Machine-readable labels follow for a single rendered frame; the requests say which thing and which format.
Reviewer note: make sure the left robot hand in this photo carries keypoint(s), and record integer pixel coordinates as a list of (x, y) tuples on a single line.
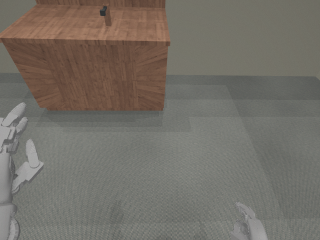
[(11, 129)]

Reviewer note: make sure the tap lever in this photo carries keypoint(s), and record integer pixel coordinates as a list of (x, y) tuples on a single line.
[(103, 11)]

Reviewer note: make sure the counter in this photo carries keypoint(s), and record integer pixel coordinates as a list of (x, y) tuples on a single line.
[(74, 59)]

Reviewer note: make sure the right robot hand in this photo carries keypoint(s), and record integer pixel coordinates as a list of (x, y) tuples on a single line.
[(252, 230)]

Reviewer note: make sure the robot left forearm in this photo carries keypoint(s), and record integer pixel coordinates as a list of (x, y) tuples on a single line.
[(9, 226)]

